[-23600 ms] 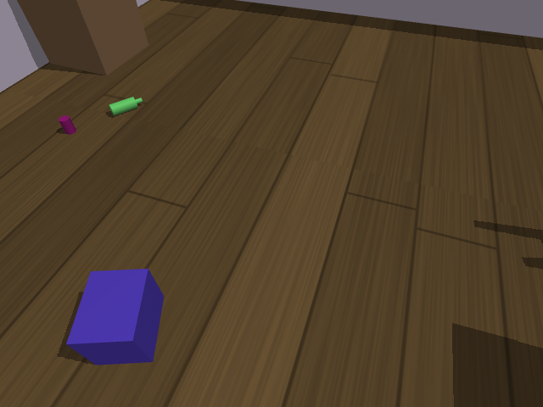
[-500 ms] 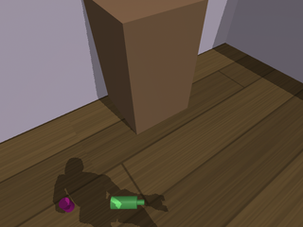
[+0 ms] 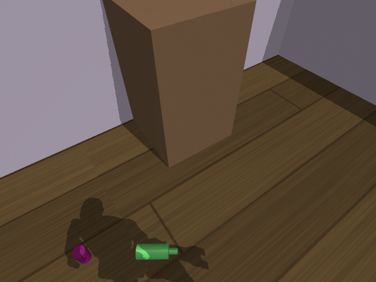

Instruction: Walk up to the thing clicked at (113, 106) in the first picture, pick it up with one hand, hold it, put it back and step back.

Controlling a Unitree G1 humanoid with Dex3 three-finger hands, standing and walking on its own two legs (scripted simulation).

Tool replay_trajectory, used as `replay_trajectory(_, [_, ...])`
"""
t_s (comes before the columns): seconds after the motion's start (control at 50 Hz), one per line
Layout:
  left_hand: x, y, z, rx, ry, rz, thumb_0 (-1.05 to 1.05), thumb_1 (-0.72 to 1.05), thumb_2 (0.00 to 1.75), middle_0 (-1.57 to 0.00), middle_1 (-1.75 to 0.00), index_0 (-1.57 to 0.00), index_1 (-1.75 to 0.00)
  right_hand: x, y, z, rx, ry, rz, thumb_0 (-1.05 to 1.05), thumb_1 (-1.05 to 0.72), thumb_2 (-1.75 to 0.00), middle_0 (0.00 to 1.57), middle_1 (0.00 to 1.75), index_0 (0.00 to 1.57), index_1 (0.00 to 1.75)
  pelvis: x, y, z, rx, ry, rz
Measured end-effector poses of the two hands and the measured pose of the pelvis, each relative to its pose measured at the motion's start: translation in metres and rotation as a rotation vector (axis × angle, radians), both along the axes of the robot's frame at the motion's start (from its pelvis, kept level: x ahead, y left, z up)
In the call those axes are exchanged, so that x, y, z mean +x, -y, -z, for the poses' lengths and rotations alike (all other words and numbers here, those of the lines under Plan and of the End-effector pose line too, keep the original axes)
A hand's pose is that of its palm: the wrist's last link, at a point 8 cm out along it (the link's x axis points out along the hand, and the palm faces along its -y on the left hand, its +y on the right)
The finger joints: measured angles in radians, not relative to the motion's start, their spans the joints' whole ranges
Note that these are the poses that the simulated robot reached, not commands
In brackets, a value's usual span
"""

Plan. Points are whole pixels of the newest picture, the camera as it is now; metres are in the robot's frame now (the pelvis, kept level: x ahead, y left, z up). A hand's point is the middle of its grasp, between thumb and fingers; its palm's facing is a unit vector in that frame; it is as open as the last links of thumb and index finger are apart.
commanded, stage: stand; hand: left
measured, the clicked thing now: (157, 251) +0.40 +0.19 -0.75
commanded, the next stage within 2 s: walk up in 0.12 s
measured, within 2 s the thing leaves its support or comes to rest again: neither
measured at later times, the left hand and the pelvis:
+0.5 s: hand out of the picture +0.08 +0.31 -0.19, palm faces -0.01 -0.93 -0.38, open 7.4 cm; pelvis -0.08 +0.05 -0.04, yaw +0 degrees
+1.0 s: hand out of the picture -0.08 +0.29 -0.16, palm faces -0.07 -0.92 -0.39, open 7.4 cm; pelvis -0.19 +0.03 -0.02, yaw -5 degrees
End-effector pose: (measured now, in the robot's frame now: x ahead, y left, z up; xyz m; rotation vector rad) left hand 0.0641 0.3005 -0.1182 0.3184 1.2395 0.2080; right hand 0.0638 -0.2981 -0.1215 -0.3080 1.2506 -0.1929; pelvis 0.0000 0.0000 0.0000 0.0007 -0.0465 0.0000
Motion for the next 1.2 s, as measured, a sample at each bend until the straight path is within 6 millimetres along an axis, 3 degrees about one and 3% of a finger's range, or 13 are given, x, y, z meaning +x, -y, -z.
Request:
replay_trajectory(0.14, [0.0, 0.0, 0.001, -0.003, 0.003, -0.006, 0.01, 0.9, 0.9, -0.21, -0.3, -0.2, -0.3, -0.004, 0.001, 0.0, -0.001, -0.007, 0.003, 0.01, -0.91, -0.9, 0.2, 0.3, 0.2, 0.3, -0.002, 0.0, 0.001, 0.001, -0.004, 0.0])
replay_trajectory(0.32, [-0.003, -0.02, 0.011, 0.031, 0.035, -0.014, 0.01, 0.9, 0.9, -0.21, -0.3, -0.2, -0.3, -0.014, 0.01, 0.008, -0.055, -0.015, 0.005, 0.01, -0.91, -0.9, 0.2, 0.3, 0.2, 0.3, -0.037, -0.01, 0.016, -0.007, -0.011, -0.007])
replay_trajectory(0.4, [-0.001, -0.038, 0.021, 0.038, 0.059, 0.03, 0.01, 0.9, 0.9, -0.21, -0.3, -0.2, -0.3, -0.034, 0.002, 0.006, -0.09, -0.01, 0.015, 0.01, -0.91, -0.9, 0.2, 0.3, 0.2, 0.3, -0.054, -0.028, 0.025, -0.003, -0.025, -0.006])
replay_trajectory(0.46, [0.005, -0.053, 0.035, 0.031, 0.101, 0.041, 0.01, 0.9, 0.9, -0.21, -0.3, -0.2, -0.3, -0.06, -0.008, 0.008, -0.132, -0.028, 0.004, 0.01, -0.91, -0.9, 0.2, 0.3, 0.2, 0.3, -0.068, -0.042, 0.037, -0.007, -0.029, -0.01])
replay_trajectory(0.52, [0.001, -0.057, 0.037, 0.025, 0.113, 0.039, 0.01, 0.9, 0.9, -0.21, -0.3, -0.2, -0.3, -0.089, -0.022, 0.003, -0.13, -0.078, 0.008, 0.01, -0.91, -0.9, 0.2, 0.3, 0.2, 0.3, -0.08, -0.048, 0.032, -0.016, -0.017, -0.009])
replay_trajectory(0.6, [-0.019, -0.057, 0.033, 0.005, 0.085, 0.045, 0.01, 0.91, 0.9, -0.2, -0.3, -0.2, -0.3, -0.113, -0.034, -0.007, -0.129, -0.096, 0.028, 0.01, -0.9, -0.9, 0.2, 0.3, 0.2, 0.3, -0.091, -0.052, 0.022, -0.026, -0.027, 0.009])
replay_trajectory(0.72, [-0.062, -0.058, 0.032, 0.008, 0.01, 0.072, 0.01, 0.9, 0.9, -0.21, -0.3, -0.2, -0.3, -0.122, -0.039, -0.008, -0.124, -0.005, 0.046, 0.01, -0.9, -0.9, 0.2, 0.3, 0.21, 0.3, -0.113, -0.054, 0.019, -0.03, -0.023, 0.049])
replay_trajectory(0.88, [-0.105, -0.045, 0.027, 0.043, 0.026, 0.096, 0.01, 0.9, 0.9, -0.21, -0.3, -0.2, -0.3, -0.139, -0.018, 0.01, -0.094, 0.098, 0.037, 0.01, -0.9, -0.9, 0.21, 0.3, 0.21, 0.3, -0.156, -0.038, 0.033, -0.021, -0.003, 0.098])
replay_trajectory(0.98, [-0.14, -0.033, 0.009, 0.044, 0.057, 0.087, 0.01, 0.9, 0.9, -0.21, -0.3, -0.2, -0.3, -0.157, -0.009, 0.008, -0.075, 0.112, 0.046, 0.01, -0.9, -0.9, 0.2, 0.3, 0.2, 0.3, -0.181, -0.03, 0.026, 0.006, 0.0, 0.083])
replay_trajectory(1.1, [-0.161, -0.033, 0.0, 0.057, 0.116, 0.076, 0.01, 0.9, 0.9, -0.21, -0.3, -0.2, -0.3, -0.191, -0.009, 0.003, -0.093, 0.099, -0.003, 0.01, -0.91, -0.9, 0.2, 0.3, 0.2, 0.3, -0.213, -0.032, 0.022, 0.014, -0.021, 0.049])
replay_trajectory(1.2, [-0.178, -0.042, 0.016, 0.033, 0.189, 0.062, 0.01, 0.9, 0.9, -0.21, -0.3, -0.2, -0.3, -0.227, -0.017, 0.007, -0.126, 0.063, -0.05, 0.01, -0.91, -0.9, 0.2, 0.3, 0.2, 0.3, -0.247, -0.037, 0.035, 0.027, -0.004, 0.009])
